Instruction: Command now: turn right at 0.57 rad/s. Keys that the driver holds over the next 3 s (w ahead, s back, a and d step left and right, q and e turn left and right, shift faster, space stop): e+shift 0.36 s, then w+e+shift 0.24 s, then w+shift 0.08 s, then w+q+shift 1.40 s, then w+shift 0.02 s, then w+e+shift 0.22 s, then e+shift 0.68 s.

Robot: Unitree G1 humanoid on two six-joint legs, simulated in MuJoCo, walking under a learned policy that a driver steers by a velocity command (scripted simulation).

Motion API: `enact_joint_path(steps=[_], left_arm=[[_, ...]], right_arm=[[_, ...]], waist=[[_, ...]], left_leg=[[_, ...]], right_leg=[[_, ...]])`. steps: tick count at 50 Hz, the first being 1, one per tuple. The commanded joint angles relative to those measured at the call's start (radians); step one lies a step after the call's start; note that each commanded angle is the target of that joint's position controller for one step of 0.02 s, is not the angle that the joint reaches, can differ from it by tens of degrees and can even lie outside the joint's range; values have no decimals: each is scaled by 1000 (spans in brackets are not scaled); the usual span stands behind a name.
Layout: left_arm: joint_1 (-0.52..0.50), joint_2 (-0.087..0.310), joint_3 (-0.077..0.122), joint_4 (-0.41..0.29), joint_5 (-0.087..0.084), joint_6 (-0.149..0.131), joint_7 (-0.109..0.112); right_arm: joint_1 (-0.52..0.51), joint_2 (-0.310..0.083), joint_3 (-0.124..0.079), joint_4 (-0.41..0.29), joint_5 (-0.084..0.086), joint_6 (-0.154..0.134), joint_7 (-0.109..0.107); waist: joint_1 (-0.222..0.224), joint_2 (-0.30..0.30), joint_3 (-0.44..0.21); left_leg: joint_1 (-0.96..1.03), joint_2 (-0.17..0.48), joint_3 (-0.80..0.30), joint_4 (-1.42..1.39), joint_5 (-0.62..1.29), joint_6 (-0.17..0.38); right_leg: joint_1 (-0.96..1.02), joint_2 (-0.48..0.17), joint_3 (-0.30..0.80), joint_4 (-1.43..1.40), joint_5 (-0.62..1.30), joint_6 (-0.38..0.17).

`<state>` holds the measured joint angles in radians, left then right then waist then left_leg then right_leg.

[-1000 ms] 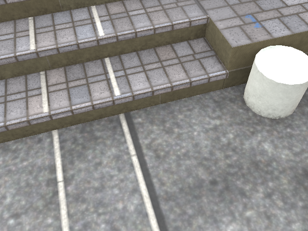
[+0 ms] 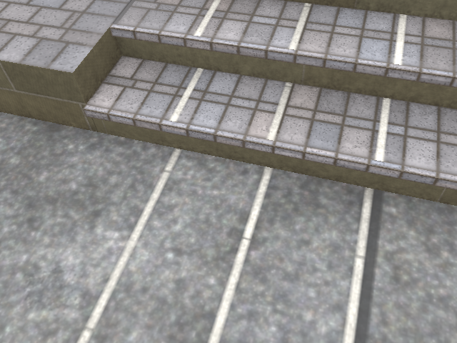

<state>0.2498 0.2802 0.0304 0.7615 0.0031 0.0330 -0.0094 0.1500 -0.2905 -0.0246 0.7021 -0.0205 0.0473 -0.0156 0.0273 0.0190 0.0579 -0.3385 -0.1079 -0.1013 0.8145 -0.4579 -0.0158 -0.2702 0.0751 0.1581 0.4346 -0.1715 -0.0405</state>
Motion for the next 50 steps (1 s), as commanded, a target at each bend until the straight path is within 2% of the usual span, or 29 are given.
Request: enact_joint_path(steps=[1,6,8,10,11,12,13,14,15,16,18,19,21,24,30,35,37,39,40,41,42,43,44,45,46,47,48,49,50], left_arm=[[-22,202,79,-61,-3,-1,1],[8,215,107,-62,7,14,-3],[-24,220,114,-72,9,18,-6],[-89,213,113,-88,2,21,-7],[-83,177,102,-97,-4,17,-3],[-11,93,84,-112,-11,11,-1],[2,170,99,-89,22,9,10],[-27,217,113,-89,30,13,6],[-11,205,113,-72,31,19,-4],[18,186,109,-58,29,29,-16],[36,172,99,-51,16,42,-38],[-3,172,93,-66,15,43,-46],[-104,182,88,-104,23,44,-71],[-184,169,83,-126,26,40,-93],[-267,114,68,-150,28,22,-105],[-349,64,37,-177,35,-12,-104],[-408,63,25,-199,38,-27,-104],[-439,63,14,-211,50,-37,-99],[-403,60,11,-199,55,-41,-90],[-319,68,16,-176,57,-47,-76],[-127,94,32,-122,53,-57,-59],[125,144,58,-38,55,-69,-37],[235,275,90,-9,73,-77,-6],[240,318,92,-34,64,-84,6],[151,264,81,-13,61,-84,13],[82,189,61,-6,53,-92,9],[19,133,49,-3,44,-103,2],[-10,97,39,3,31,-111,4],[-10,62,31,16,24,-117,4]], right_arm=[[12,-92,-30,-57,4,-10,-5],[-25,-95,-22,-74,14,-28,-16],[10,-103,-22,-64,17,-40,-22],[89,-109,-24,-41,14,-51,-35],[112,-160,-37,-33,7,-57,-46],[76,-268,-55,-59,-2,-52,-51],[-20,-270,-53,-83,-16,-44,-44],[-17,-196,-35,-80,-18,-42,-38],[-41,-139,-19,-80,-11,-44,-34],[-54,-121,-12,-86,-7,-46,-33],[-30,-116,-10,-88,-9,-47,-38],[42,-125,-17,-73,-14,-49,-32],[124,-164,-34,-50,-12,-55,-23],[193,-187,-52,-22,-10,-80,-19],[275,-148,-55,36,-10,-127,-5],[356,-101,-39,115,-28,-154,8],[377,-104,-33,151,-27,-155,8],[402,-132,-33,198,-13,-142,5],[393,-147,-32,218,-5,-136,6],[391,-174,-35,235,3,-134,8],[361,-203,-38,241,10,-132,11],[302,-210,-38,224,18,-134,17],[321,-73,-10,168,24,-138,41],[298,-68,-21,124,48,-148,41],[221,-105,-40,114,48,-139,35],[232,-67,-34,118,42,-136,38],[269,-31,-31,154,36,-125,42],[311,-4,-29,177,17,-108,49],[330,11,-30,192,9,-89,56]], waist=[[-26,-148,-101],[4,-176,-132],[-12,-188,-138],[-68,-182,-127],[-70,-105,-125],[-25,158,-152],[-15,135,-83],[-6,83,-54],[12,59,-30],[23,82,-29],[11,114,-50],[-28,118,-76],[-88,156,-50],[-118,115,0],[-126,73,40],[-126,51,118],[-122,51,150],[-106,58,149],[-72,65,123],[-24,83,59],[83,90,-43],[217,71,-176],[193,-157,-345],[175,-197,-446],[126,-92,-259],[59,-78,-112],[2,-84,-58],[-37,-120,-41],[-55,-131,-31]], left_leg=[[-139,11,17,60,5,-31],[-88,2,4,-94,28,-16],[5,-10,3,-194,50,1],[189,-6,8,-417,161,17],[304,101,-76,-550,158,41],[383,399,-386,-653,-15,123],[215,495,-465,-668,22,197],[157,466,-368,-621,173,217],[133,396,-243,-588,301,200],[150,340,-143,-564,395,180],[216,308,-29,-515,602,175],[281,313,-24,-544,414,168],[368,353,-88,-639,11,160],[442,400,-99,-700,-122,142],[492,437,35,-718,-63,121],[429,443,137,-759,39,145],[399,444,182,-790,170,161],[409,443,208,-783,444,181],[395,425,234,-725,697,180],[369,424,250,-599,1034,183],[289,416,259,-385,1241,180],[89,351,267,-92,1092,161],[-248,206,226,312,216,142],[-358,120,23,543,-11,157],[-416,153,-24,587,131,157],[-406,205,11,540,217,148],[-355,235,29,497,257,130],[-312,252,34,475,278,116],[-293,262,43,479,295,108]], right_leg=[[165,-174,304,-106,195,-137],[160,-165,410,-95,137,-143],[107,-149,436,-85,141,-117],[-22,-93,424,-59,28,-48],[-136,-25,363,2,-150,11],[-269,114,143,256,-366,67],[-318,104,12,446,-385,81],[-279,24,-7,558,-334,77],[-266,9,-20,629,-282,72],[-271,1,-36,693,-244,74],[-300,-16,-86,754,-222,92],[-336,-39,-100,731,-187,90],[-441,-75,-121,691,-159,92],[-538,-101,-119,656,-114,86],[-640,-147,-138,659,-32,45],[-623,-129,-114,510,15,-9],[-555,-117,-161,399,-11,-36],[-448,-107,-246,289,-82,-65],[-325,-82,-289,239,-119,-86],[-155,-29,-316,235,-146,-101],[101,6,-300,205,-122,-110],[451,-31,-218,139,-88,-114],[772,-364,183,41,-520,-112],[705,-534,568,-178,-785,-80],[514,-504,465,-214,-674,-37],[361,-462,291,-214,-492,-34],[259,-404,152,-234,-336,-20],[195,-355,43,-249,-262,3],[165,-328,-39,-261,-199,21]])
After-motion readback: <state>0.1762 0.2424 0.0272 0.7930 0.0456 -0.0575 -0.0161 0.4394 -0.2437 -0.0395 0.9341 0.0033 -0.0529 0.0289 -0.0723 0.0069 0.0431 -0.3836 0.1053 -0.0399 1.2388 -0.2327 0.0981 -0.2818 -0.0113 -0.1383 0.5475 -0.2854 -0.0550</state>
